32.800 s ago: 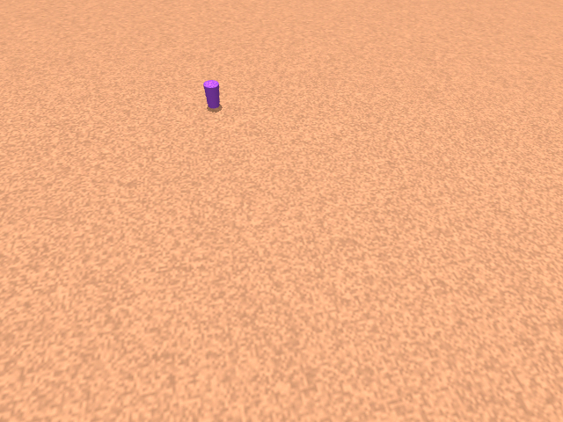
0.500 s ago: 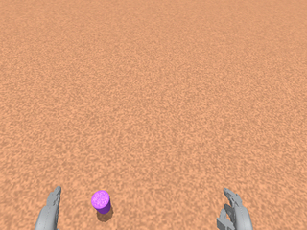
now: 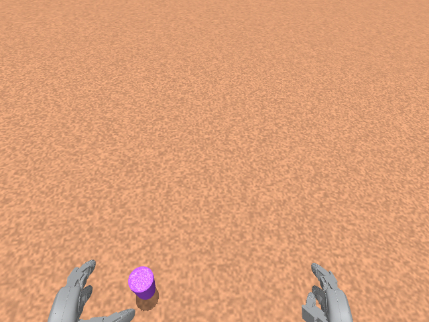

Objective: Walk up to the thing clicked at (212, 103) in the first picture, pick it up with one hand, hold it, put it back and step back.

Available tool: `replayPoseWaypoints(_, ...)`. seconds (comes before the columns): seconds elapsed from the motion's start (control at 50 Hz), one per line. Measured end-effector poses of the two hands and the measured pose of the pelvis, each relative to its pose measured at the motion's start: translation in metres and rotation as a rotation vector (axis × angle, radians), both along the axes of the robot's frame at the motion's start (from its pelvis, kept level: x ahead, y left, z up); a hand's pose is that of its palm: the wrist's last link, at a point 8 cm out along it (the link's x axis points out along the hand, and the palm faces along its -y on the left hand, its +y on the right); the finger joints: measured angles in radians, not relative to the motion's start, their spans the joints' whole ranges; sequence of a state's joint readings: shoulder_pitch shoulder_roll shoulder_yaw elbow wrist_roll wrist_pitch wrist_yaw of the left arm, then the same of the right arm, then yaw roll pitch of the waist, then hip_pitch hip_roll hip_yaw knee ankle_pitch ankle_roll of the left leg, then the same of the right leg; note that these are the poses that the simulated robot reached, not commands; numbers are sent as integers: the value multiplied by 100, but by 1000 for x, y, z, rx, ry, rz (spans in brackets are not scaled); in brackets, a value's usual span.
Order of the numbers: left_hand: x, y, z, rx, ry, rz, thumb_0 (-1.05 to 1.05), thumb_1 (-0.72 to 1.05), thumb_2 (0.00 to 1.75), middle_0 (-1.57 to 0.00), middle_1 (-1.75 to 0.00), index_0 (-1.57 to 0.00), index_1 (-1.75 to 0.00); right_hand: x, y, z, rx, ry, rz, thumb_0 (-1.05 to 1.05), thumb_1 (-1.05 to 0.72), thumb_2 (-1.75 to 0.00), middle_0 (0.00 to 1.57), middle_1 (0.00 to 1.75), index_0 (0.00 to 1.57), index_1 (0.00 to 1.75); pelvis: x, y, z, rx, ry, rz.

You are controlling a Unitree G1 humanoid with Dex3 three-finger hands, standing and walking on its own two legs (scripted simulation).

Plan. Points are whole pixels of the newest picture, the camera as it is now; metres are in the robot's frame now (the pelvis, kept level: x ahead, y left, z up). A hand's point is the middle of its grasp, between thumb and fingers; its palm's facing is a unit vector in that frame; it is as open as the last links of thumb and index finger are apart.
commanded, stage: stand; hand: left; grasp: from the side
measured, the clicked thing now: (143, 284) +0.38 +0.23 -0.65
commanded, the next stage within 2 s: none
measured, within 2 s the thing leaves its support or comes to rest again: neither
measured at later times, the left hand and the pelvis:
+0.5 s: hand out of the picture +0.05 +0.25 -0.11, palm faces +0.01 -0.94 -0.35, open 7.4 cm; pelvis -0.01 +0.01 +0.05, yaw +1 degrees
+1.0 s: hand out of the picture +0.02 +0.25 -0.10, palm faces +0.00 -0.94 -0.35, open 7.4 cm; pelvis -0.02 +0.01 +0.06, yaw +1 degrees
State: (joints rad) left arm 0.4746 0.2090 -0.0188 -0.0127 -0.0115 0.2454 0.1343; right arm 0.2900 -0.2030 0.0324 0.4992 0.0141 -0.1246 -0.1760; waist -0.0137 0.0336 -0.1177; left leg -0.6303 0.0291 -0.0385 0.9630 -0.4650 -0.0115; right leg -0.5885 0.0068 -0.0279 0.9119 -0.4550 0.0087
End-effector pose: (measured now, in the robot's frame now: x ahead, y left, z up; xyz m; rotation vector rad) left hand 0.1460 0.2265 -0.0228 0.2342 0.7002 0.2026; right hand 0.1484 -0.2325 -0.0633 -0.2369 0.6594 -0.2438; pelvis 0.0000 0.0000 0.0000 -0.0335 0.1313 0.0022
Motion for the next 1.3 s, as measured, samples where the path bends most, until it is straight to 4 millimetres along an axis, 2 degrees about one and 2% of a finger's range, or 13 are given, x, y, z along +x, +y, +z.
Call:
replayPoseWaypoints(0.04,1,1,-2,16,-7,-23,0,19,68,-19,-28,-19,-27,0,-1,-2,-16,19,26,1,-90,-89,21,30,20,30,-1,0,1,4,-16,1)
replayPoseWaypoints(0.12,-2,15,-26,52,77,-96,0,47,80,-20,-29,-20,-28,-9,-12,-16,-41,210,134,1,-90,-89,21,30,20,30,-5,-1,9,25,-74,4)
replayPoseWaypoints(0.18,-16,31,-38,53,160,-82,0,64,84,-20,-30,-21,-29,-21,-25,-18,-30,291,116,1,-90,-89,21,30,20,30,-6,0,14,34,-98,3)
replayPoseWaypoints(0.26,-40,50,-45,62,266,-33,1,78,88,-20,-30,-21,-29,-40,-40,-15,-32,365,74,1,-90,-89,21,30,20,30,-5,1,23,36,-123,3)
replayPoseWaypoints(0.34,-67,61,-48,67,364,12,1,85,89,-20,-30,-21,-29,-59,-48,-13,-31,436,39,1,-90,-89,21,30,20,30,-4,2,32,33,-143,7)
replayPoseWaypoints(0.44,-95,66,-48,57,456,48,1,89,90,-20,-30,-20,-30,-78,-48,-11,-16,506,16,1,-90,-89,21,30,20,30,-5,4,42,32,-169,12)
replayPoseWaypoints(0.66,-125,68,-44,36,542,80,1,91,90,-20,-30,-21,-30,-100,-37,-10,25,575,9,1,-90,-89,21,30,20,30,-15,7,55,34,-203,17)
replayPoseWaypoints(0.96,-136,72,-41,41,587,94,1,91,90,-20,-30,-21,-30,-112,-46,-9,20,615,-9,1,-90,-89,21,30,20,30,-20,6,58,32,-202,18)
replayPoseWaypoints(1.3,-110,68,-40,32,578,78,1,91,90,-20,-30,-21,-30,-98,-49,-6,12,619,-8,1,-90,-89,21,30,20,30,-8,5,60,34,-188,13)
